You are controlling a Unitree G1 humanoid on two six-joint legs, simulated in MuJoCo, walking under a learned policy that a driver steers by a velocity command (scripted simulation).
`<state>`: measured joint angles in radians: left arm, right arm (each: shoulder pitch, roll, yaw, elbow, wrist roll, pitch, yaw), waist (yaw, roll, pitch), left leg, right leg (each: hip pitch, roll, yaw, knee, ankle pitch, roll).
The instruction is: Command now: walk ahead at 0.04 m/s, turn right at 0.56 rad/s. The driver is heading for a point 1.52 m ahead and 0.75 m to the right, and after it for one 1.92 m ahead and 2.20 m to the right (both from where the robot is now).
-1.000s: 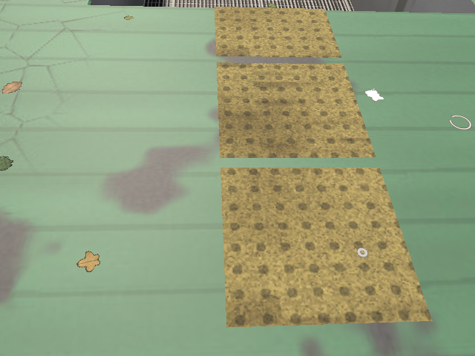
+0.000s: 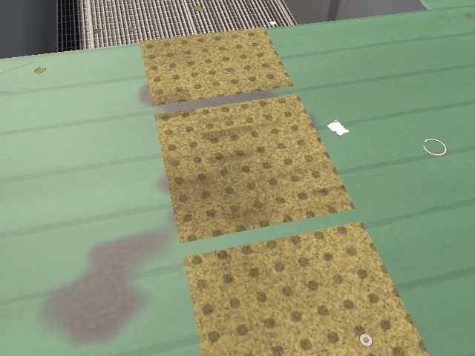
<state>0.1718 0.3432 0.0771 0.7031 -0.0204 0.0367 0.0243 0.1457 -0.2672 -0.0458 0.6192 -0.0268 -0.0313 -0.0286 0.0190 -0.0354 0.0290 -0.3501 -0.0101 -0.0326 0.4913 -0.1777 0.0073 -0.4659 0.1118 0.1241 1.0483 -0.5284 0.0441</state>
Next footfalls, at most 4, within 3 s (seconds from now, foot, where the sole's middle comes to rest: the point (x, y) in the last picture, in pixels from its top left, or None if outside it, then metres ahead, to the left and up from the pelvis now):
0.30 right None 0.02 -0.14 -0.77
0.80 left None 0.11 0.05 -0.77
1.18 right None -0.06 -0.16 -0.77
1.58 left None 0.07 0.05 -0.77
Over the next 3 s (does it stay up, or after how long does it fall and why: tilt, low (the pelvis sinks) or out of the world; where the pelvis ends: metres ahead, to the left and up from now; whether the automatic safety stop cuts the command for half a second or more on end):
stays up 0.01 -0.09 0.01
